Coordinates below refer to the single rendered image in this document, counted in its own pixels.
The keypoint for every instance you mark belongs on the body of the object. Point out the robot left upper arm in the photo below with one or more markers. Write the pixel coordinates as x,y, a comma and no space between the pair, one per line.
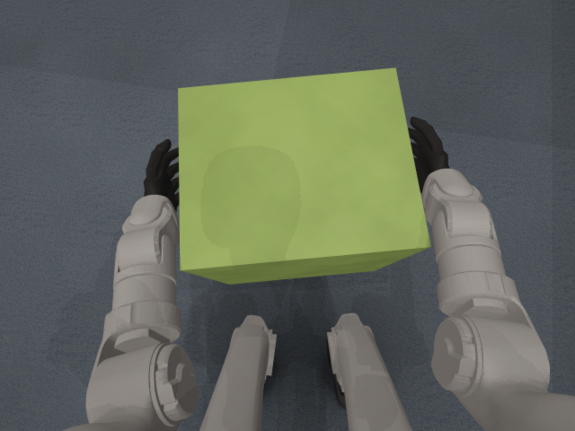
149,389

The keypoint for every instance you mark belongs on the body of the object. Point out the robot right forearm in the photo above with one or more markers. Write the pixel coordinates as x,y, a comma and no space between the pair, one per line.
472,277

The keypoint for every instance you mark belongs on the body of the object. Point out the robot right foot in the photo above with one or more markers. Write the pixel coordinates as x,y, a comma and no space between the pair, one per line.
339,394

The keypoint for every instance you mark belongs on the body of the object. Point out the robot right upper arm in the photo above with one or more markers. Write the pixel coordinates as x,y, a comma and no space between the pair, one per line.
499,372

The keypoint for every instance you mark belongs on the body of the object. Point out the carton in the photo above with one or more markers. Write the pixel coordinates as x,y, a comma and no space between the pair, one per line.
297,177

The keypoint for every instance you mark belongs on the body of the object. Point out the right robot hand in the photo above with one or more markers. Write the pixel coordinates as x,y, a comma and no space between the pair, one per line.
428,150

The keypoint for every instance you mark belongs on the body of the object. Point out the left robot hand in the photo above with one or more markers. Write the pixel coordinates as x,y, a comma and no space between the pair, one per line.
159,174

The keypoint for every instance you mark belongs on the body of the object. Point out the robot left forearm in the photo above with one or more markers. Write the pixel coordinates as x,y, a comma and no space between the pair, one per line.
144,311

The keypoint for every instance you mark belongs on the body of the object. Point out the right robot thigh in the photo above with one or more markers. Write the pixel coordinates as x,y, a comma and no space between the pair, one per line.
372,401

